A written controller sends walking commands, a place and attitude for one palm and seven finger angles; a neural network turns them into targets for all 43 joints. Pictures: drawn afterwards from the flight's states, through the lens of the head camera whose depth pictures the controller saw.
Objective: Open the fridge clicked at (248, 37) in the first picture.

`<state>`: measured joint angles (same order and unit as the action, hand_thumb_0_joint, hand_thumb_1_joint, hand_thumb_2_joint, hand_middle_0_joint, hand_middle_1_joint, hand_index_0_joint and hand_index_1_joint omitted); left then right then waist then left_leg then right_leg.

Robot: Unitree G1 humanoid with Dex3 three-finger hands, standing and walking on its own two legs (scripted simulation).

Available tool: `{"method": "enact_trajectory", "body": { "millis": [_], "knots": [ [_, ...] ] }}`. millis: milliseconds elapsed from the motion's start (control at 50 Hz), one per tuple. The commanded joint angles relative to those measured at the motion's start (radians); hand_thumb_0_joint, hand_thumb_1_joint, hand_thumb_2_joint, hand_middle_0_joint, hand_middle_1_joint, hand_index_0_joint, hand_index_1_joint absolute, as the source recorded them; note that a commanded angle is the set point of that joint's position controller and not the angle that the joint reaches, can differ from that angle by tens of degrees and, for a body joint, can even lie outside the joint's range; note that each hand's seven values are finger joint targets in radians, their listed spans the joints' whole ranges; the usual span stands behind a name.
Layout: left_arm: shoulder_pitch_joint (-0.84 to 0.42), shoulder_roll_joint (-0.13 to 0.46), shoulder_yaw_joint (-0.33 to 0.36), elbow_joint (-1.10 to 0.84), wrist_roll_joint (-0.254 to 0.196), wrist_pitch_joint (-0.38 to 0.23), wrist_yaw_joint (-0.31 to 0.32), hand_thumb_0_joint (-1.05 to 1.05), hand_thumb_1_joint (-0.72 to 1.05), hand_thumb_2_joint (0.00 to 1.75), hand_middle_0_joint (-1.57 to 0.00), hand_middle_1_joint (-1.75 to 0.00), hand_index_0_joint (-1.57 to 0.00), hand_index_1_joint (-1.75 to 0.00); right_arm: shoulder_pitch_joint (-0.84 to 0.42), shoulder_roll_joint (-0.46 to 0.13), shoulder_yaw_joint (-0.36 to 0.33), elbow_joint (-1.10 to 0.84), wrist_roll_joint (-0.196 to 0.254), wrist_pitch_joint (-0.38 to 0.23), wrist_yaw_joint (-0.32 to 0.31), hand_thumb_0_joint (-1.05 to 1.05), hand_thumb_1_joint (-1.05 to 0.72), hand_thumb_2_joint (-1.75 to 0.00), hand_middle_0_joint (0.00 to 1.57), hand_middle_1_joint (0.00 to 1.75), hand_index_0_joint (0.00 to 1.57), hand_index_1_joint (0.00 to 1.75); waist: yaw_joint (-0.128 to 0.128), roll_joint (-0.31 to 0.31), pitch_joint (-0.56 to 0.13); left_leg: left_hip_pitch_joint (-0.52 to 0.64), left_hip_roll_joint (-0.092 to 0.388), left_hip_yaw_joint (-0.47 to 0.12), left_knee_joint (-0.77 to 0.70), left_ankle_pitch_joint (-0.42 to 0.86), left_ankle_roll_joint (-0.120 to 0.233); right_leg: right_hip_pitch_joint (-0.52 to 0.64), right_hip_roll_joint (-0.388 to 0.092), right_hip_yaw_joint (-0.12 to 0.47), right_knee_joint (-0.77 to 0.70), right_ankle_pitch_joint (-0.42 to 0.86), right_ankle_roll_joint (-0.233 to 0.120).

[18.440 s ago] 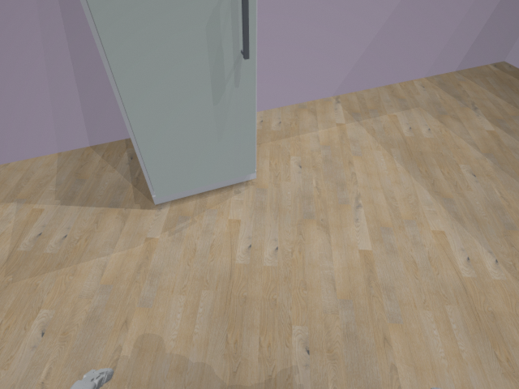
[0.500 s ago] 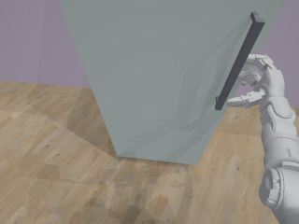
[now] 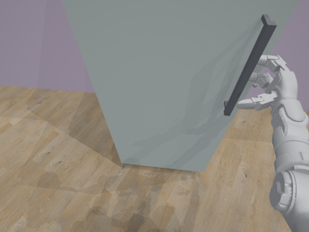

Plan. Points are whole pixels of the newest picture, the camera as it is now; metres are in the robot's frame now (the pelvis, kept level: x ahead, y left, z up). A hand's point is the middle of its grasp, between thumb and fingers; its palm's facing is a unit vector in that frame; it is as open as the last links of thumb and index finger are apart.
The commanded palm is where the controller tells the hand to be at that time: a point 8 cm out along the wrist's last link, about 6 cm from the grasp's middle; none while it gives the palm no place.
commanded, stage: slide the fingers in behind the handle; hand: right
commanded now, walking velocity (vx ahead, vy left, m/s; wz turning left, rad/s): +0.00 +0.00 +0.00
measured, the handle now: (242, 74) +0.52 -0.16 +0.13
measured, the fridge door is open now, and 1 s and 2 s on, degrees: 0 0 0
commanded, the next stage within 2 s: grip the handle and tug to test in 1.60 s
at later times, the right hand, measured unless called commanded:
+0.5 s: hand (249, 88) +0.46 -0.16 +0.14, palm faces -0.03 +1.00 +0.00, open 14.0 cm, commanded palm +0.44 -0.21 +0.14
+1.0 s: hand (239, 87) +0.46 -0.14 +0.14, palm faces -0.02 +1.00 -0.01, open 14.0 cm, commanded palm +0.44 -0.19 +0.14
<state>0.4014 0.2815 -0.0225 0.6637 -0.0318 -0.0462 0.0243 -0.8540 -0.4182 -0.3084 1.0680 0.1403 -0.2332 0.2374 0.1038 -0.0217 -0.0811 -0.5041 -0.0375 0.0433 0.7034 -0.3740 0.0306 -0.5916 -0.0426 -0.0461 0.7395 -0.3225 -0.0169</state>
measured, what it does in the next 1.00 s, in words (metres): stands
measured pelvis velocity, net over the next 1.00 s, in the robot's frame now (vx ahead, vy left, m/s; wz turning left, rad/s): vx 0.00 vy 0.00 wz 0.00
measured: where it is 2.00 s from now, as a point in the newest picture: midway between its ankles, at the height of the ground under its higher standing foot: outside the picture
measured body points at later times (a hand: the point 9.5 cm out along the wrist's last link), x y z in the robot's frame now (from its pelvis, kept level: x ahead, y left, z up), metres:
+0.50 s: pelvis +0.00 +0.00 +0.00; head +0.04 -0.01 +0.45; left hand +0.06 +0.26 -0.11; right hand +0.46 -0.22 +0.14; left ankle -0.02 +0.10 -0.71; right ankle +0.02 -0.11 -0.71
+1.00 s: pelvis +0.00 +0.00 +0.00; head +0.04 +0.00 +0.45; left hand +0.04 +0.26 -0.12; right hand +0.46 -0.19 +0.14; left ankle -0.02 +0.10 -0.71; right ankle +0.02 -0.11 -0.71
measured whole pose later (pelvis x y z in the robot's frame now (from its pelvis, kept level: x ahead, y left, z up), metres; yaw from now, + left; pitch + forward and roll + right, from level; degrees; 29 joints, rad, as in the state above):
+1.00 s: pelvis +0.00 +0.00 +0.00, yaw +0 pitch +9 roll +1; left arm 0.39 0.26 -0.02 0.68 -0.03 -0.05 0.01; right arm -0.82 -0.31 -0.24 1.00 0.13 -0.23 0.13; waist 0.09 -0.03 -0.08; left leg -0.48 -0.03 0.04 0.70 -0.37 0.03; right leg -0.56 -0.04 -0.05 0.72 -0.32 -0.02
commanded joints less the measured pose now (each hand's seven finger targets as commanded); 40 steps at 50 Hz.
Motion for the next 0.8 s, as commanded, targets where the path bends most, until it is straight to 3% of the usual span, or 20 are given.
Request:
{"method": "enact_trajectory", "body": {
  "millis": [0,80,160,180,240,280,300,360,420,460,520,540,580,640,720,740,780],
  "knots": [
    [0.059,0.152,0.052,-0.103,-0.008,-0.021,0.011,0.00,0.90,0.90,-0.20,-0.30,-0.20,-0.30,-0.442,-0.217,-0.019,-0.222,0.015,-0.048,0.001,0.00,0.50,-0.30,0.30,1.20,0.30,1.20,0.000,-0.021,-0.335,0.062,-0.003,-0.038,-0.088,0.388,-0.010,0.272,0.031,0.049,-0.058,0.259,-0.030],
    [0.052,0.148,0.053,-0.109,-0.007,-0.018,0.011,0.00,0.90,0.90,-0.20,-0.30,-0.20,-0.30,-0.439,-0.204,-0.017,-0.236,0.022,-0.037,-0.005,0.00,0.50,-0.30,0.30,1.20,0.30,1.20,-0.001,-0.012,-0.325,0.068,-0.002,-0.040,-0.098,0.376,-0.012,0.270,0.033,0.045,-0.062,0.240,-0.032],
    [0.044,0.146,0.054,-0.116,-0.006,-0.024,0.010,0.00,0.90,0.90,-0.20,-0.30,-0.20,-0.30,-0.441,-0.194,-0.016,-0.331,0.035,-0.058,-0.011,0.00,0.50,-0.30,0.30,1.20,0.30,1.20,-0.009,-0.031,-0.392,0.095,-0.004,-0.040,-0.088,0.415,-0.008,0.320,0.032,0.050,-0.059,0.291,-0.030],
    [0.040,0.144,0.055,-0.114,-0.008,-0.023,0.010,0.00,0.90,0.90,-0.20,-0.30,-0.20,-0.30,-0.415,-0.194,-0.019,-0.315,0.033,-0.057,-0.012,0.00,0.50,-0.30,0.30,1.20,0.30,1.20,-0.013,-0.030,-0.380,0.094,-0.005,-0.041,-0.089,0.410,-0.008,0.315,0.033,0.047,-0.058,0.282,-0.028],
    [0.039,0.141,0.051,-0.106,-0.009,-0.024,0.012,0.00,0.90,0.90,-0.20,-0.30,-0.20,-0.30,-0.455,-0.160,0.017,-0.286,0.032,-0.052,-0.018,0.00,0.50,-0.30,0.30,1.20,0.30,1.20,0.012,0.009,-0.302,0.061,-0.004,-0.038,-0.106,0.354,-0.012,0.281,0.032,0.047,-0.065,0.224,-0.033],
    [0.036,0.146,0.051,-0.098,-0.009,-0.024,0.015,0.00,0.90,0.90,-0.20,-0.30,-0.20,-0.30,-0.458,-0.197,-0.013,-0.254,0.023,-0.044,-0.026,0.00,0.50,-0.30,0.30,1.20,0.30,1.20,0.008,0.010,-0.296,0.055,-0.001,-0.041,-0.107,0.338,-0.012,0.270,0.031,0.051,-0.071,0.202,-0.032],
    [0.035,0.146,0.050,-0.100,-0.009,-0.023,0.016,0.00,0.90,0.90,-0.20,-0.30,-0.20,-0.30,-0.454,-0.200,-0.013,-0.252,0.019,-0.040,-0.029,0.00,0.50,-0.30,0.30,1.20,0.30,1.20,0.005,0.002,-0.304,0.054,0.000,-0.040,-0.107,0.331,-0.012,0.273,0.031,0.052,-0.075,0.200,-0.031],
    [0.030,0.138,0.047,-0.099,-0.009,-0.029,0.013,0.00,0.90,0.90,-0.20,-0.30,-0.20,-0.30,-0.503,-0.136,0.042,-0.272,0.018,-0.048,-0.033,0.00,0.50,-0.30,0.30,1.20,0.30,1.20,0.019,-0.045,-0.312,0.021,-0.001,-0.034,-0.101,0.324,-0.009,0.310,0.030,0.060,-0.069,0.218,-0.027],
    [0.035,0.139,0.048,-0.088,-0.005,-0.035,0.011,0.00,0.90,0.90,-0.20,-0.30,-0.20,-0.30,-0.520,-0.117,0.052,-0.246,0.018,-0.052,-0.041,0.00,0.50,-0.30,0.30,1.20,0.30,1.20,0.025,-0.036,-0.315,-0.003,-0.004,-0.026,-0.098,0.290,-0.007,0.319,0.026,0.071,-0.068,0.204,-0.021],
    [0.042,0.146,0.052,-0.090,-0.004,-0.037,0.009,0.00,0.90,0.90,-0.20,-0.30,-0.20,-0.30,-0.509,-0.158,0.009,-0.252,0.021,-0.062,-0.049,0.00,0.50,-0.30,0.30,1.20,0.30,1.20,0.013,-0.002,-0.366,0.028,-0.005,-0.028,-0.090,0.311,-0.007,0.325,0.025,0.074,-0.066,0.225,-0.023],
    [0.037,0.137,0.052,-0.088,-0.003,-0.041,0.003,0.00,0.90,0.90,-0.20,-0.30,-0.20,-0.30,-0.522,-0.077,0.074,-0.259,0.013,-0.060,-0.055,0.00,0.50,-0.30,0.30,1.20,0.30,1.20,0.020,-0.041,-0.360,-0.008,-0.007,-0.016,-0.081,0.310,-0.005,0.354,0.023,0.078,-0.064,0.249,-0.015],
    [0.049,0.138,0.053,-0.089,0.001,-0.042,0.001,0.00,0.90,0.90,-0.20,-0.30,-0.20,-0.30,-0.507,-0.088,0.055,-0.255,0.013,-0.062,-0.066,0.00,0.50,-0.30,0.30,1.20,0.30,1.20,0.013,-0.019,-0.365,0.004,-0.009,-0.014,-0.077,0.322,-0.003,0.349,0.024,0.080,-0.057,0.272,-0.018],
    [0.043,0.138,0.056,-0.090,0.000,-0.040,-0.005,0.00,0.90,0.90,-0.20,-0.30,-0.20,-0.30,-0.476,-0.094,0.045,-0.269,0.005,-0.061,-0.080,0.00,0.50,-0.30,0.30,1.20,0.30,1.20,-0.001,-0.051,-0.379,0.001,-0.009,-0.014,-0.073,0.327,-0.002,0.367,0.022,0.081,-0.060,0.286,-0.012],
    [0.047,0.143,0.057,-0.093,0.003,-0.036,-0.005,0.00,0.90,0.90,-0.20,-0.30,-0.20,-0.30,-0.440,-0.128,0.006,-0.260,0.007,-0.054,-0.098,0.00,0.50,-0.30,0.30,1.20,0.30,1.20,-0.008,0.018,-0.360,0.044,-0.010,-0.016,-0.079,0.342,-0.004,0.318,0.024,0.070,-0.065,0.277,-0.018],
    [0.035,0.132,0.053,-0.101,0.001,-0.032,-0.008,0.00,0.90,0.90,-0.20,-0.30,-0.20,-0.30,-0.445,-0.088,0.045,-0.283,-0.009,-0.050,-0.110,0.00,0.50,-0.30,0.30,1.20,0.30,1.20,-0.007,-0.018,-0.317,0.034,-0.009,-0.020,-0.084,0.342,-0.004,0.304,0.027,0.060,-0.075,0.254,-0.018],
    [0.045,0.134,0.054,-0.100,0.003,-0.032,-0.007,0.00,0.90,0.90,-0.20,-0.30,-0.20,-0.30,-0.447,-0.104,0.028,-0.276,-0.010,-0.051,-0.116,0.00,0.50,-0.30,0.30,1.20,0.30,1.20,-0.006,0.021,-0.315,0.048,-0.010,-0.019,-0.085,0.342,-0.004,0.294,0.028,0.060,-0.071,0.255,-0.022],
    [0.042,0.133,0.056,-0.095,0.003,-0.030,-0.003,0.00,0.90,0.90,-0.20,-0.30,-0.20,-0.30,-0.473,-0.120,0.019,-0.283,-0.012,-0.056,-0.120,0.00,0.50,-0.30,0.30,1.20,0.30,1.20,-0.001,0.021,-0.322,0.054,-0.009,-0.027,-0.090,0.347,-0.008,0.294,0.028,0.056,-0.074,0.240,-0.022]
  ]
}}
